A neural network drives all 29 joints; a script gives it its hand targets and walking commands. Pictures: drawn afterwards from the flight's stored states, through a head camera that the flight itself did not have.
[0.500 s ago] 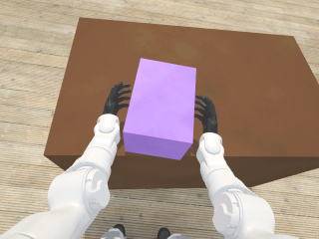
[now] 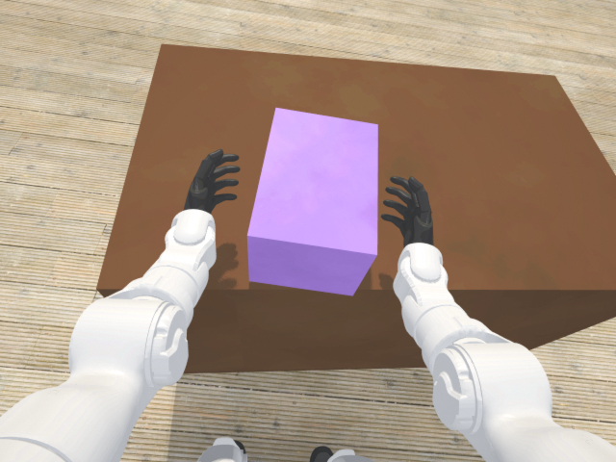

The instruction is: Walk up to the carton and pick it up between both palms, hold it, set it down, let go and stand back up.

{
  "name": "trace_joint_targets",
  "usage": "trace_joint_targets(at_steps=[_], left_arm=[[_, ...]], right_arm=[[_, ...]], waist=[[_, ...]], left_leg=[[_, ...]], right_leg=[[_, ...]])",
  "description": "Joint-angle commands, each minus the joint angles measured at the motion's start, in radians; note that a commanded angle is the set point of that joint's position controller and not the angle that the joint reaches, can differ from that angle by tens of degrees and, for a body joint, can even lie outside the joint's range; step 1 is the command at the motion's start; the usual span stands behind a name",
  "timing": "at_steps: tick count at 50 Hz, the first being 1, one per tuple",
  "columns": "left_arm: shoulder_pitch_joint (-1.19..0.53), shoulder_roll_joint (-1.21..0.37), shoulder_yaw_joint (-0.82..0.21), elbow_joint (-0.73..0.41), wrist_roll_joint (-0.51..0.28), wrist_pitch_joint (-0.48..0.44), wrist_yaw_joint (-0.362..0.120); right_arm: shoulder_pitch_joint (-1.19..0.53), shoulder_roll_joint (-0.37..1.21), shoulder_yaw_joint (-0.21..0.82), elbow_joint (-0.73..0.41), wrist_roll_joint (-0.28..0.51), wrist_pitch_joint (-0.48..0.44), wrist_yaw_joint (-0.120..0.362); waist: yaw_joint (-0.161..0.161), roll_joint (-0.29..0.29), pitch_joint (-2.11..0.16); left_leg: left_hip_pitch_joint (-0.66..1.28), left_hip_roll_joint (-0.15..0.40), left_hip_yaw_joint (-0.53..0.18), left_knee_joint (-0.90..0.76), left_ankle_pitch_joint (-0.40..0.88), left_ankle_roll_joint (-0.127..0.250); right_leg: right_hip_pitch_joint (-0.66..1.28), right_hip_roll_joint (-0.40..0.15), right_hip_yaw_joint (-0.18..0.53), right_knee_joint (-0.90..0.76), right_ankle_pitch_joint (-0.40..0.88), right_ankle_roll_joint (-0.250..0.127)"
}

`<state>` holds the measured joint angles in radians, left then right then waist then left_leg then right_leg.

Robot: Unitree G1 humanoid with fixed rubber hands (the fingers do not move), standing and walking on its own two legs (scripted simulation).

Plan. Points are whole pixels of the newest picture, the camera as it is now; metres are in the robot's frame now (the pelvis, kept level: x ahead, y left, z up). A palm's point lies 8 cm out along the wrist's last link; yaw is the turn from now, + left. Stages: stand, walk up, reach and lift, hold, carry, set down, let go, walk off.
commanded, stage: set down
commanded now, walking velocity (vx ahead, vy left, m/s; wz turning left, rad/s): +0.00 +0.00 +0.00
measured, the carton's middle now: (314, 201) +0.48 -0.01 -0.02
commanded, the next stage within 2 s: none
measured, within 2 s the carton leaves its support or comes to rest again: neither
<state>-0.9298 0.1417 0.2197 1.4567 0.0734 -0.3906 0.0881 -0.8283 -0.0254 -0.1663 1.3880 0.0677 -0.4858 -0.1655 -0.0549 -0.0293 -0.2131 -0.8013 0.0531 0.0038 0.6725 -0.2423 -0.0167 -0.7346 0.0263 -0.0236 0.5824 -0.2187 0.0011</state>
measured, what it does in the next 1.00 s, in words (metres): stands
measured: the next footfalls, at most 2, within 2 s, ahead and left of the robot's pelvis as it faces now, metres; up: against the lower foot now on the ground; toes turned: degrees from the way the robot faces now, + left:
none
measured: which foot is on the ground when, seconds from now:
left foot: down 0.00-1.00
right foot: down 0.00-1.00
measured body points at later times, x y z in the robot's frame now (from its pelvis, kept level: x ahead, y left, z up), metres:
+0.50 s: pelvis +0.00 +0.00 +0.01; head +0.02 +0.02 +0.46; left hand +0.38 +0.18 +0.02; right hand +0.36 -0.17 +0.03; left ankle +0.03 +0.11 -0.72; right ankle +0.02 -0.13 -0.72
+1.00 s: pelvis +0.03 -0.01 +0.03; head +0.03 +0.01 +0.48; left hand +0.29 +0.21 +0.01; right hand +0.27 -0.19 +0.02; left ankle +0.03 +0.11 -0.72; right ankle +0.02 -0.13 -0.72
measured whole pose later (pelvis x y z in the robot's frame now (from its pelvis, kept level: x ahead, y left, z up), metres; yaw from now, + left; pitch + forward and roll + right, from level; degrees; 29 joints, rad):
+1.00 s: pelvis +0.03 -0.01 +0.03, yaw +2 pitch -1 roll -1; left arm 0.03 0.15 0.14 0.56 0.00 -0.27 -0.04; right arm 0.05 -0.06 0.11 0.61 0.19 -0.45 -0.16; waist -0.05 -0.02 0.00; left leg -0.19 0.05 0.00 0.43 -0.23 -0.02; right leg -0.11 0.02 -0.03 0.34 -0.21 0.00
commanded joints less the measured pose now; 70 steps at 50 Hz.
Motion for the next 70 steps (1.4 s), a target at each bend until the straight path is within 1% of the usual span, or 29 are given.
trace_joint_targets(at_steps=[1,6,8,14,18,19,20,23,25,26,27,28,29,30,33,34,38,39,40,43,46,47,52,53,56,58,61,68,70], left_arm=[[-0.258,0.092,-0.119,-0.123,-0.097,-0.069,-0.012],[-0.098,0.103,-0.091,-0.171,-0.089,-0.080,-0.034],[-0.087,0.109,-0.087,-0.221,-0.077,-0.089,-0.041],[-0.076,0.130,-0.106,-0.313,-0.138,-0.114,-0.047],[-0.037,0.135,-0.123,-0.337,-0.149,-0.097,-0.068],[0.041,0.125,-0.108,-0.381,-0.137,-0.094,-0.065],[0.054,0.111,-0.125,-0.408,-0.132,-0.092,-0.059],[0.077,0.115,-0.106,-0.344,-0.115,-0.044,-0.076],[0.160,0.101,-0.123,-0.392,-0.130,-0.033,-0.078],[0.088,0.092,-0.151,-0.411,-0.139,-0.034,-0.075],[0.078,0.107,-0.134,-0.387,-0.142,-0.029,-0.075],[0.119,0.112,-0.134,-0.432,-0.138,-0.020,-0.075],[0.193,0.117,-0.103,-0.451,-0.127,-0.018,-0.075],[0.244,0.095,-0.114,-0.534,-0.128,-0.026,-0.082],[0.283,0.095,-0.123,-0.571,-0.104,0.010,-0.097],[0.399,0.069,-0.129,-0.661,-0.098,0.023,-0.106],[0.485,0.095,-0.127,-0.731,-0.101,0.065,-0.128],[0.602,0.062,-0.148,-0.840,-0.100,0.070,-0.125],[0.671,0.073,-0.143,-0.881,-0.110,0.082,-0.136],[0.598,0.111,-0.141,-0.939,-0.135,0.094,-0.151],[0.774,0.101,-0.163,-1.107,-0.161,0.090,-0.143],[0.912,0.096,-0.145,-1.171,-0.147,0.100,-0.140],[0.941,0.125,-0.197,-1.195,-0.188,0.149,-0.150],[1.035,0.105,-0.192,-1.250,-0.173,0.155,-0.148],[1.040,0.129,-0.222,-1.358,-0.204,0.178,-0.126],[1.179,0.116,-0.232,-1.359,-0.200,0.206,-0.141],[1.221,0.131,-0.214,-1.429,-0.191,0.243,-0.132],[1.274,0.158,-0.239,-1.589,-0.231,0.297,-0.117],[1.278,0.172,-0.239,-1.564,-0.236,0.308,-0.124]], right_arm=[[-0.244,-0.164,0.081,-0.067,0.094,-0.050,0.024],[-0.114,-0.160,0.160,-0.106,0.124,-0.078,0.021],[-0.055,-0.162,0.168,-0.055,0.135,-0.082,0.019],[-0.073,-0.137,0.215,-0.207,0.172,-0.087,0.024],[-0.043,-0.131,0.201,-0.255,0.160,-0.071,0.011],[0.019,-0.134,0.199,-0.291,0.145,-0.080,0.013],[0.035,-0.152,0.180,-0.266,0.143,-0.077,0.018],[0.035,-0.106,0.218,-0.281,0.151,-0.046,0.011],[0.126,-0.103,0.237,-0.310,0.168,-0.040,0.018],[0.073,-0.114,0.212,-0.318,0.156,-0.028,0.017],[0.050,-0.108,0.205,-0.336,0.125,-0.022,0.012],[0.081,-0.114,0.198,-0.336,0.137,-0.014,0.015],[0.160,-0.094,0.238,-0.396,0.151,-0.021,0.012],[0.239,-0.067,0.241,-0.410,0.158,-0.037,0.008],[0.268,-0.095,0.248,-0.397,0.153,-0.012,0.010],[0.359,-0.065,0.274,-0.468,0.169,-0.018,0.009],[0.439,-0.061,0.278,-0.583,0.154,-0.009,0.007],[0.560,-0.056,0.279,-0.651,0.159,-0.022,0.011],[0.620,-0.044,0.298,-0.719,0.163,-0.021,0.004],[0.589,-0.070,0.289,-0.793,0.111,0.007,0.000],[0.749,-0.064,0.282,-0.945,0.101,-0.004,0.004],[0.880,-0.052,0.325,-1.013,0.122,-0.010,0.010],[0.929,-0.085,0.294,-1.097,0.094,0.059,0.014],[1.004,-0.045,0.315,-1.134,0.098,0.055,0.012],[1.021,-0.083,0.259,-1.220,0.091,0.095,0.022],[1.143,-0.057,0.280,-1.243,0.086,0.115,0.021],[1.219,-0.049,0.291,-1.323,0.064,0.147,0.015],[1.239,-0.052,0.274,-1.505,0.071,0.241,0.027],[1.281,-0.029,0.274,-1.502,0.062,0.264,0.022]], waist=[[0.054,0.183,-0.514],[0.063,0.129,-0.525],[0.039,0.144,-0.485],[0.064,0.117,-0.470],[0.028,0.086,-0.360],[0.055,0.107,-0.395],[0.035,0.131,-0.380],[0.075,0.068,-0.201],[0.077,0.051,-0.152],[0.058,0.087,-0.150],[0.058,0.041,-0.125],[0.053,0.043,-0.130],[0.083,0.017,-0.128],[0.071,0.065,-0.156],[0.059,0.078,-0.104],[0.072,0.071,-0.059],[0.076,0.047,0.023],[0.084,0.065,-0.001],[0.081,0.023,0.033],[0.087,0.036,0.075],[0.089,0.029,0.023],[0.115,0.027,0.016],[0.102,0.043,0.117],[0.122,0.028,0.157],[0.108,0.069,0.117],[0.090,0.018,0.176],[0.116,0.048,0.199],[0.152,0.058,0.246],[0.133,0.034,0.280]], left_leg=[[0.508,-0.037,0.048,0.005,0.322,-0.097],[0.561,-0.045,0.045,0.013,0.453,-0.082],[0.569,-0.049,0.043,0.007,0.467,-0.081],[0.583,-0.054,0.047,-0.021,0.388,-0.073],[0.575,-0.060,0.033,-0.063,0.282,-0.054],[0.606,-0.058,0.037,-0.066,0.335,-0.059],[0.631,-0.052,0.024,-0.071,0.328,-0.068],[0.600,-0.061,0.032,-0.122,0.177,-0.039],[0.636,-0.064,0.029,-0.150,0.150,-0.040],[0.624,-0.066,0.036,-0.161,0.116,-0.042],[0.617,-0.064,0.030,-0.165,0.088,-0.033],[0.650,-0.055,0.028,-0.168,0.105,-0.032],[0.671,-0.065,0.041,-0.166,0.166,-0.024],[0.719,-0.067,0.051,-0.176,0.225,-0.038],[0.753,-0.065,0.032,-0.188,0.292,-0.045],[0.796,-0.067,0.035,-0.207,0.313,-0.044],[0.783,-0.075,0.046,-0.228,0.338,-0.030],[0.825,-0.070,0.028,-0.234,0.358,-0.044],[0.828,-0.082,0.042,-0.240,0.401,-0.034],[0.795,-0.090,0.061,-0.253,0.343,-0.036],[0.846,-0.086,0.056,-0.249,0.428,-0.038],[0.886,-0.088,0.055,-0.263,0.487,-0.039],[0.843,-0.088,0.059,-0.295,0.381,-0.030],[0.854,-0.083,0.055,-0.294,0.409,-0.032],[0.873,-0.069,0.056,-0.304,0.382,-0.043],[0.895,-0.066,0.054,-0.308,0.417,-0.029],[0.885,-0.077,0.074,-0.320,0.412,-0.027],[0.862,-0.055,0.079,-0.340,0.307,-0.019],[0.856,-0.056,0.083,-0.347,0.310,-0.008]], right_leg=[[0.133,0.042,-0.062,-0.035,0.162,-0.004],[0.207,0.048,-0.056,-0.056,0.287,0.010],[0.226,0.045,-0.055,-0.058,0.306,0.014],[0.240,0.042,-0.052,-0.087,0.209,0.018],[0.260,0.030,-0.048,-0.123,0.134,0.011],[0.290,0.026,-0.048,-0.122,0.188,0.009],[0.271,0.034,-0.050,-0.122,0.171,0.001],[0.304,0.019,-0.025,-0.171,0.039,0.008],[0.341,0.016,-0.026,-0.187,0.036,0.005],[0.317,0.012,-0.035,-0.192,-0.003,-0.001],[0.320,0.012,-0.030,-0.197,-0.031,0.006],[0.326,0.015,-0.028,-0.205,-0.014,-0.002],[0.376,0.012,-0.022,-0.210,0.033,0.005],[0.407,0.018,-0.033,-0.217,0.094,0.001],[0.432,0.017,-0.023,-0.247,0.122,-0.008],[0.462,0.015,-0.020,-0.261,0.129,-0.007],[0.517,0.009,-0.006,-0.280,0.153,0.001],[0.552,0.016,-0.012,-0.273,0.181,-0.015],[0.601,0.011,-0.003,-0.288,0.243,0.000],[0.553,0.002,0.002,-0.292,0.166,-0.003],[0.615,0.006,-0.001,-0.293,0.268,-0.012],[0.652,0.004,0.006,-0.294,0.335,-0.012],[0.590,-0.003,0.016,-0.335,0.205,-0.026],[0.598,-0.002,0.016,-0.331,0.229,-0.031],[0.583,0.010,0.008,-0.333,0.166,-0.050],[0.600,0.002,0.017,-0.348,0.220,-0.046],[0.621,-0.009,0.036,-0.346,0.243,-0.036],[0.565,-0.005,0.048,-0.370,0.068,-0.052],[0.551,-0.015,0.040,-0.373,0.092,-0.046]])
